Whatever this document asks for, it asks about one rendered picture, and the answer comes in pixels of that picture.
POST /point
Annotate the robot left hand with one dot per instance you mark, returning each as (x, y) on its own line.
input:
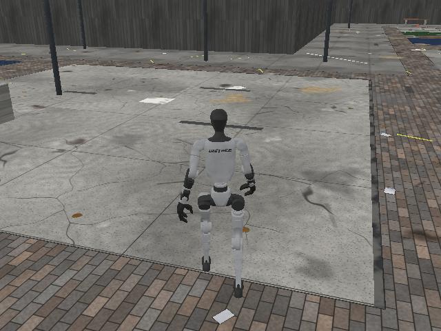
(181, 214)

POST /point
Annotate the robot left upper arm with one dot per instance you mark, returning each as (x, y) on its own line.
(195, 158)

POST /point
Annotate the robot right forearm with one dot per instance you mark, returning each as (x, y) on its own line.
(250, 178)

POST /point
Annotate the robot left forearm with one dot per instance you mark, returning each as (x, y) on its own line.
(187, 188)

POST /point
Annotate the robot right upper arm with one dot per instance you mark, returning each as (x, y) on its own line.
(244, 155)

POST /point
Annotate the robot right thigh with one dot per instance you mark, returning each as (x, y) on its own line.
(238, 210)

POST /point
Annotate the right robot shin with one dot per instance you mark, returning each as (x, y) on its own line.
(238, 262)

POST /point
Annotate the robot right hand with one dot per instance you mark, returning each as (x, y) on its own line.
(252, 189)

